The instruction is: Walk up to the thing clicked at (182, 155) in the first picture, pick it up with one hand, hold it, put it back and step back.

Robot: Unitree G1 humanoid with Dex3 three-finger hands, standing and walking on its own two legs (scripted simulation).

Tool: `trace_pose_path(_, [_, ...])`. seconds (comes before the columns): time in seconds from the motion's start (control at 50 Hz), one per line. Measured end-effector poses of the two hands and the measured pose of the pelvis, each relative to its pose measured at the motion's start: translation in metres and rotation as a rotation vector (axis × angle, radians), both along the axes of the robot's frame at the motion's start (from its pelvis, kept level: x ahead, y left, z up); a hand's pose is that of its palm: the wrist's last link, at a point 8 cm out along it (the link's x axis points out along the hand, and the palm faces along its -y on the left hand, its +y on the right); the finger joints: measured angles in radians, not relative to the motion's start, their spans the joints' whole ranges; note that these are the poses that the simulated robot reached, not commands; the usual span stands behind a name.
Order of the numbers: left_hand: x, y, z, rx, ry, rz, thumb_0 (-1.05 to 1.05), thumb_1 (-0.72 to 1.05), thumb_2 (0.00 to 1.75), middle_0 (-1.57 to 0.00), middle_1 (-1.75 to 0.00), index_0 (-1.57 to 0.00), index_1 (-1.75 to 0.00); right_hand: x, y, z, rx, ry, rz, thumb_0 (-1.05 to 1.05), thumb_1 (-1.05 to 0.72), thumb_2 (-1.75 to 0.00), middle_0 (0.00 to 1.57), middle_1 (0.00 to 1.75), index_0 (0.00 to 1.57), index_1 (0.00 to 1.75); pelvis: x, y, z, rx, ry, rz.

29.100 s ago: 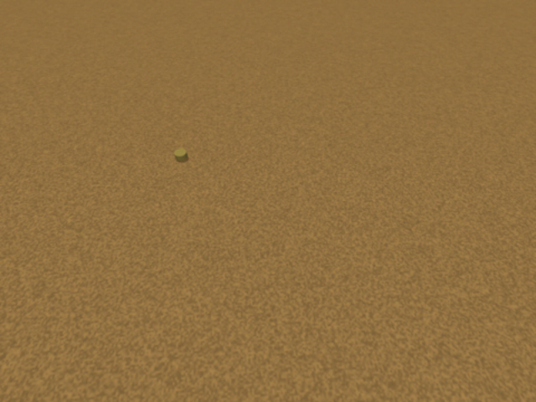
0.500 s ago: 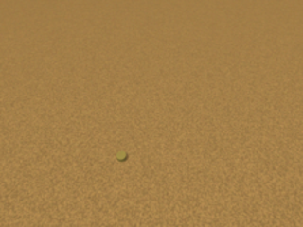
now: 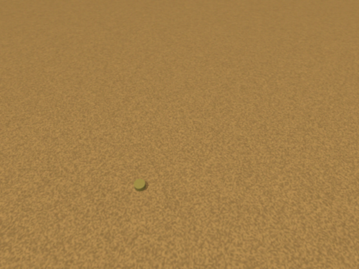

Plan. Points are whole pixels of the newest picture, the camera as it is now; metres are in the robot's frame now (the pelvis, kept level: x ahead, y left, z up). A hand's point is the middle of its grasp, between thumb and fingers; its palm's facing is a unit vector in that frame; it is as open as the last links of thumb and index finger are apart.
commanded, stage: stand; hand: left
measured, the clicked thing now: (139, 185) +0.76 +0.24 -0.77
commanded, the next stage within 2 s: walk up in 0.18 s
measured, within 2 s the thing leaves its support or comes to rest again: neither
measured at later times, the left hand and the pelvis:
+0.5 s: hand out of the picture +0.07 +0.33 -0.18, palm faces +0.03 -0.93 -0.35, open 7.4 cm; pelvis +0.06 +0.04 -0.02, yaw +1 degrees
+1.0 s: hand (94, 201) +0.35 +0.25 -0.14, palm faces -0.03 -0.93 -0.38, open 7.4 cm; pelvis +0.24 -0.01 -0.02, yaw -1 degrees
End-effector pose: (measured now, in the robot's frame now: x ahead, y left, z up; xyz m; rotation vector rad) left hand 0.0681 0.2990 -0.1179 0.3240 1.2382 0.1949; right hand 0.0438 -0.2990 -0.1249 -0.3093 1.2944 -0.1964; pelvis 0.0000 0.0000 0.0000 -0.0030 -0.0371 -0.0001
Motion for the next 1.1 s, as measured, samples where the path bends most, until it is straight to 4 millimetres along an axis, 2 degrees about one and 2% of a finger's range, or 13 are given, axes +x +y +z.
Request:
trace_pose_path(0.2, [0.008, 0.001, 0.001, -0.008, -0.015, 0.006, 0.01, 0.9, 0.9, -0.2, -0.3, -0.21, -0.3, 0.021, 0.004, 0.002, 0.003, -0.04, 0.02, 0.01, -0.9, -0.9, 0.2, 0.3, 0.2, 0.3, 0.007, 0.002, 0.0, 0.001, 0.001, 0.0])
trace_pose_path(0.26, [0.009, 0.005, 0.003, -0.016, -0.046, 0.021, 0.0, 0.9, 0.9, -0.2, -0.3, -0.21, -0.3, 0.028, 0.001, 0.005, 0.003, -0.063, 0.035, 0.01, -0.9, -0.9, 0.2, 0.3, 0.2, 0.3, 0.015, 0.003, -0.001, -0.006, 0.004, 0.006])
trace_pose_path(0.34, [0.001, 0.021, 0.001, -0.004, -0.065, 0.064, 0.0, 0.9, 0.9, -0.21, -0.3, -0.21, -0.3, 0.044, -0.004, 0.008, -0.032, -0.055, 0.067, 0.01, -0.9, -0.9, 0.2, 0.3, 0.2, 0.3, 0.027, 0.01, -0.006, -0.009, 0.001, 0.028])
trace_pose_path(0.42, [-0.014, 0.045, -0.005, 0.002, -0.006, 0.099, 0.0, 0.9, 0.9, -0.21, -0.3, -0.21, -0.3, 0.071, 0.002, 0.015, -0.065, -0.071, 0.096, 0.01, -0.9, -0.9, 0.2, 0.3, 0.2, 0.3, 0.043, 0.026, -0.009, -0.031, -0.01, 0.037])
trace_pose_path(0.5, [-0.009, 0.069, -0.022, 0.009, 0.078, 0.096, 0.01, 0.9, 0.9, -0.2, -0.3, -0.21, -0.3, 0.09, 0.013, 0.019, -0.103, -0.137, 0.086, 0.01, -0.9, -0.9, 0.2, 0.3, 0.2, 0.3, 0.063, 0.042, -0.019, -0.002, -0.021, 0.025])
trace_pose_path(0.56, [0.012, 0.073, -0.02, 0.0, 0.09, 0.078, 0.01, 0.9, 0.9, -0.2, -0.3, -0.21, -0.3, 0.09, 0.02, 0.026, -0.104, -0.13, 0.051, 0.01, -0.9, -0.9, 0.2, 0.3, 0.2, 0.3, 0.081, 0.046, -0.014, -0.003, -0.019, 0.029])
trace_pose_path(0.64, [0.051, 0.074, -0.013, -0.011, 0.047, 0.042, 0.01, 0.91, 0.9, -0.2, -0.3, -0.2, -0.3, 0.095, 0.026, 0.031, -0.096, -0.109, 0.027, 0.01, -0.9, -0.9, 0.2, 0.3, 0.2, 0.3, 0.107, 0.048, -0.008, 0.001, -0.027, 0.015])
trace_pose_path(0.78, [0.134, 0.06, -0.003, -0.011, -0.01, -0.029, 0.01, 0.91, 0.9, -0.2, -0.3, -0.2, -0.3, 0.122, 0.02, 0.02, -0.061, -0.09, 0.003, 0.01, -0.9, -0.9, 0.2, 0.3, 0.2, 0.3, 0.154, 0.038, -0.009, 0.015, -0.036, -0.006])
trace_pose_path(0.9, [0.223, 0.029, 0.0, 0.022, -0.087, -0.079, 0.01, 0.9, 0.9, -0.2, -0.3, -0.21, -0.3, 0.167, -0.005, -0.012, -0.02, -0.082, -0.015, 0.01, -0.9, -0.9, 0.2, 0.3, 0.2, 0.3, 0.206, 0.012, -0.027, 0.031, -0.021, -0.02])
trace_pose_path(0.96, [0.26, 0.009, 0.007, 0.03, -0.17, -0.085, 0.01, 0.91, 0.9, -0.2, -0.3, -0.21, -0.3, 0.196, -0.014, -0.024, -0.003, -0.066, -0.002, 0.01, -0.9, -0.9, 0.2, 0.3, 0.2, 0.3, 0.226, -0.001, -0.03, 0.004, -0.031, -0.004])
trace_pose_path(1.02, [0.278, -0.006, 0.017, 0.025, -0.205, -0.068, 0.0, 0.9, 0.9, -0.2, -0.3, -0.21, -0.3, 0.23, -0.018, -0.018, 0.012, -0.084, 0.024, 0.01, -0.9, -0.9, 0.2, 0.3, 0.2, 0.3, 0.244, -0.01, -0.021, 0.039, -0.035, -0.019])
trace_pose_path(1.1, [0.287, -0.015, 0.025, 0.026, -0.17, -0.055, 0.0, 0.9, 0.9, -0.2, -0.3, -0.21, -0.3, 0.272, -0.026, -0.004, 0.01, -0.141, 0.038, 0.01, -0.9, -0.9, 0.2, 0.3, 0.2, 0.3, 0.269, -0.015, -0.011, 0.037, -0.023, -0.028])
